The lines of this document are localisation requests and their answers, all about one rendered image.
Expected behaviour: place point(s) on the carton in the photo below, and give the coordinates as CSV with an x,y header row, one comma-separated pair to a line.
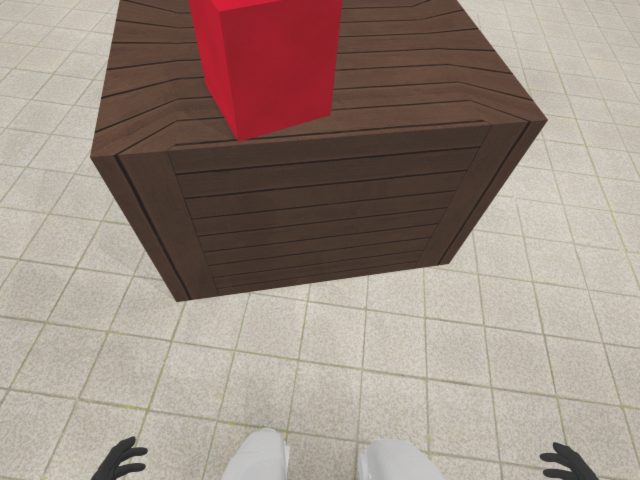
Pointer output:
x,y
269,64

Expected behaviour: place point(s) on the robot left hand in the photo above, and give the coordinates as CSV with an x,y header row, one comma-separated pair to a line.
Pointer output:
x,y
110,469

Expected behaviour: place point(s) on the right robot thigh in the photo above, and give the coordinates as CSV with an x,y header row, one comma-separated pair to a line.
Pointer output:
x,y
392,459

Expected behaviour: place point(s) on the left robot thigh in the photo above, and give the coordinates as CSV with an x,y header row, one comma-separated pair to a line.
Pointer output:
x,y
262,456

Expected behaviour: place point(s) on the pedestal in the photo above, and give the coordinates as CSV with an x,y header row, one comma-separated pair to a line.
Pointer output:
x,y
427,123

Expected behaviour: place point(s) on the robot right hand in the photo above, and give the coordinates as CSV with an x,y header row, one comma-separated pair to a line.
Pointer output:
x,y
570,459

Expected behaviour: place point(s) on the robot thigh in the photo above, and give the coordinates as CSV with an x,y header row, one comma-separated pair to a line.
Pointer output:
x,y
392,459
262,456

